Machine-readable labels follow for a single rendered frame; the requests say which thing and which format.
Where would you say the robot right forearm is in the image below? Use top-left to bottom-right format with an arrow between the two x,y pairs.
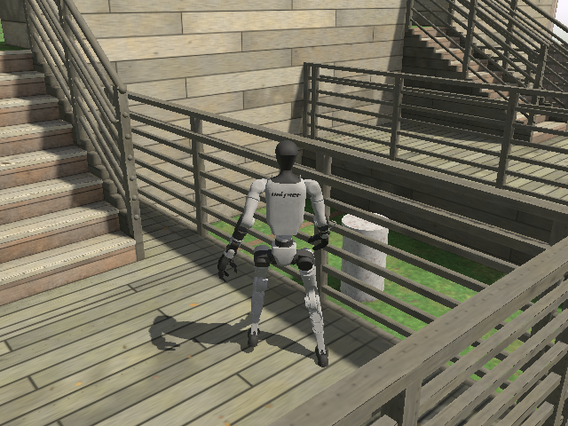
318,214 -> 330,239

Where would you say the robot left forearm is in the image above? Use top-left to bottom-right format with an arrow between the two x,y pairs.
224,214 -> 248,259

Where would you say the humanoid robot head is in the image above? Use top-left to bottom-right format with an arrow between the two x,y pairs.
271,140 -> 301,184

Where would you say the right robot upper arm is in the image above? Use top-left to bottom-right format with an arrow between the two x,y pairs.
304,179 -> 327,227

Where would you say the left robot hand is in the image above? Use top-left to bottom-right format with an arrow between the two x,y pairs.
217,254 -> 238,283

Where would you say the left robot upper arm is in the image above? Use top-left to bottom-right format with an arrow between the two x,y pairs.
240,178 -> 268,229

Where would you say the robot left thigh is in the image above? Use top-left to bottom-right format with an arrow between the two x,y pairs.
254,245 -> 272,293

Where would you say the right robot hand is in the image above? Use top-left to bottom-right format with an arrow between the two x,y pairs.
308,233 -> 328,250

